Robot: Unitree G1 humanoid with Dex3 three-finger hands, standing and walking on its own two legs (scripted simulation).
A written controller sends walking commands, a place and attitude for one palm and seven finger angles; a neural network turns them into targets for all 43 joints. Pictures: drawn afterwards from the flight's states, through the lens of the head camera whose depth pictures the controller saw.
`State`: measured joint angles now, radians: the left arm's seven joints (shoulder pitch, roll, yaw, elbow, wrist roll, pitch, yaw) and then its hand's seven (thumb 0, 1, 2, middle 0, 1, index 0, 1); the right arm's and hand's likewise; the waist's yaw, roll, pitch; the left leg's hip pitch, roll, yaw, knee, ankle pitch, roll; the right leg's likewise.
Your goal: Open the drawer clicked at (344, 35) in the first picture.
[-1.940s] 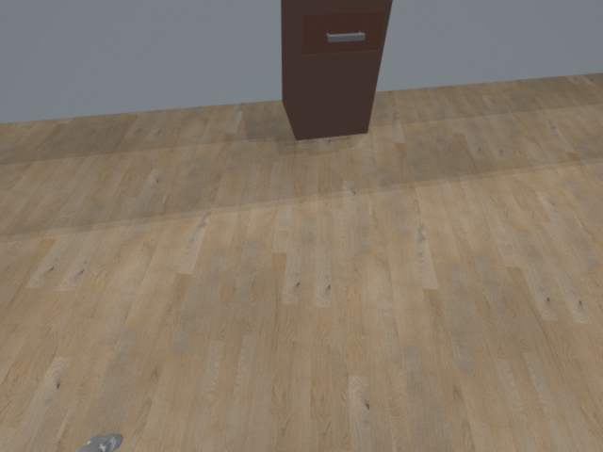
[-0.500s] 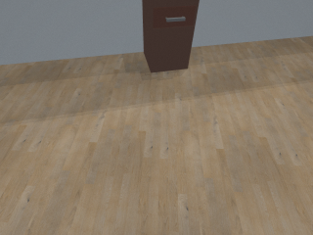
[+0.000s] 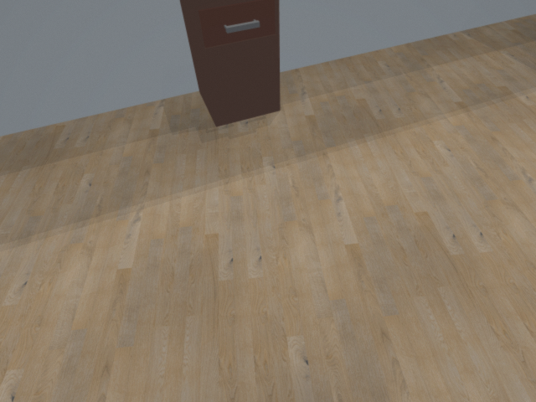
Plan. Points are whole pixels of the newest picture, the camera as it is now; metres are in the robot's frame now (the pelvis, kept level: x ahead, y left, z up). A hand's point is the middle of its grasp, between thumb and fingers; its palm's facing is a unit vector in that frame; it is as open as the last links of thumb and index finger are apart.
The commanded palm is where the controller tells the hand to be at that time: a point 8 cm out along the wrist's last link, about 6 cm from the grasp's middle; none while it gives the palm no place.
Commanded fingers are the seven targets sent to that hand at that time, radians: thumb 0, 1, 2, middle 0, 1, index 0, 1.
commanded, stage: walk to a spot facing it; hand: left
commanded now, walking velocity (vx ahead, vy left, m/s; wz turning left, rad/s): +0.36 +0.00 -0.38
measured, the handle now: (241, 25) +1.79 +0.27 -0.17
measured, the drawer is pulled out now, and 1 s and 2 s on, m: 0.00 0.00 0.00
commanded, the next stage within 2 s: none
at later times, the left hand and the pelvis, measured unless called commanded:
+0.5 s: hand out of the picture +0.15 +0.19 -0.17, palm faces -0.07 -0.99 -0.16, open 7.4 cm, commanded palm none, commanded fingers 0.00 0.90 0.90 -0.20 -0.30 -0.20 -0.30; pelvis +0.22 +0.02 +0.00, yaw -10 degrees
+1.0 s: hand (236, 206) +0.58 +0.14 -0.16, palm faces -0.36 -0.92 -0.13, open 7.4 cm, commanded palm none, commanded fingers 0.00 0.90 0.90 -0.20 -0.30 -0.20 -0.30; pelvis +0.44 +0.01 +0.01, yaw -19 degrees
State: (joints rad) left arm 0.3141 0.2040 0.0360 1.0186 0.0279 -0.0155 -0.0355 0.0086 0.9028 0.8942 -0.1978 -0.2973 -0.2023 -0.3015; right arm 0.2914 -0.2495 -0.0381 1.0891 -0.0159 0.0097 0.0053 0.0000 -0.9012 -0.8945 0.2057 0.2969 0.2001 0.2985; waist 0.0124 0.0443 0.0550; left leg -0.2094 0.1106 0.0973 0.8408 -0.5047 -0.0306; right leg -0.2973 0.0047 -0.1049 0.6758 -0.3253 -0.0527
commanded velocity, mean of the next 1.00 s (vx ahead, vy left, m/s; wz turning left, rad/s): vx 0.37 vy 0.00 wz -0.22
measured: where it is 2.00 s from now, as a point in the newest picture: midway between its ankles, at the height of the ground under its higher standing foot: (323, 239)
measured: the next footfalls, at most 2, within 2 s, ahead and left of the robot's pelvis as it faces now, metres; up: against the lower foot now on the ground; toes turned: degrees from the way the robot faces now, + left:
left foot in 0.48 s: +0.37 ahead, +0.09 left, +0.00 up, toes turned -3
right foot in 1.10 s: +0.58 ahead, -0.14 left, +0.00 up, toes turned -28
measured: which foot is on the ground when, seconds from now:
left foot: up 0.00-0.46, down 0.48-1.00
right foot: down 0.00-0.50, up 0.52-1.00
